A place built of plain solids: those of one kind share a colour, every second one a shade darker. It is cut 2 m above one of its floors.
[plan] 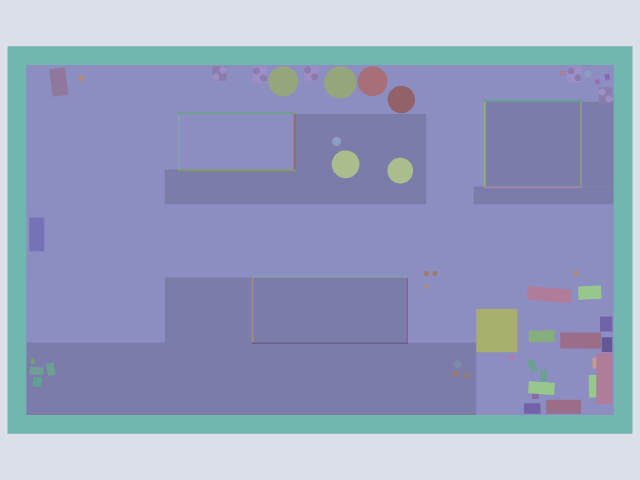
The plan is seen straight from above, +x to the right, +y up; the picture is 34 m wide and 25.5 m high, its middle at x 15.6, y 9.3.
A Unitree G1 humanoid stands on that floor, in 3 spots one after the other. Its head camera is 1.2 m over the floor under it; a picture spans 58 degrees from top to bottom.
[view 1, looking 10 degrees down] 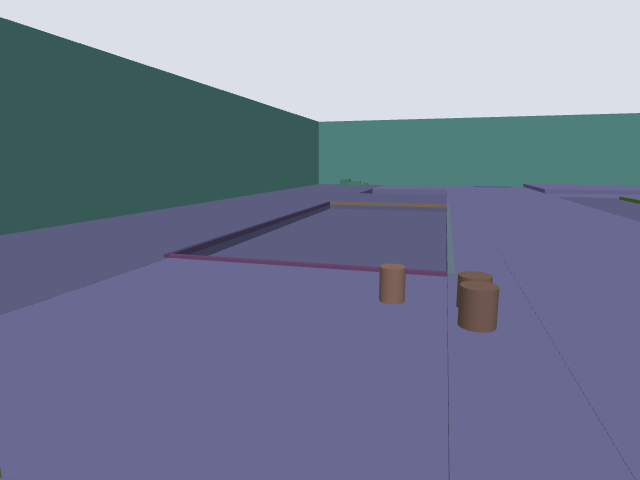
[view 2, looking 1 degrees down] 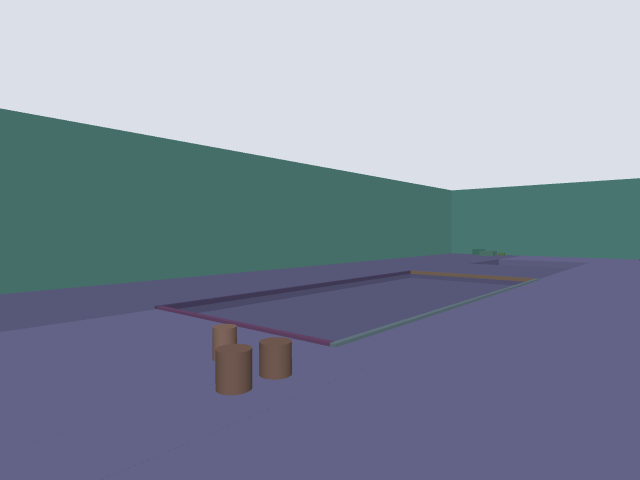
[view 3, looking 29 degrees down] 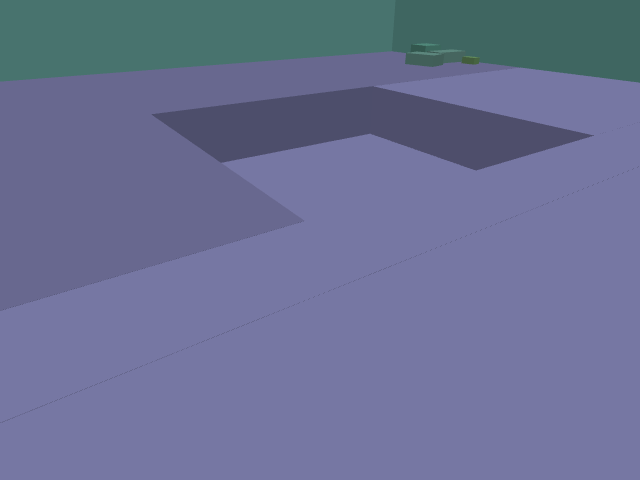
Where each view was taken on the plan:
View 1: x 25.00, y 7.24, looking -164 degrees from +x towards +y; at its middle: floor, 7.89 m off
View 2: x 23.81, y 10.15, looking -140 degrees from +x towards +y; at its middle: wall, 15.80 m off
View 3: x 8.63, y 9.36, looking -124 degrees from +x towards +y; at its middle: floor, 2.48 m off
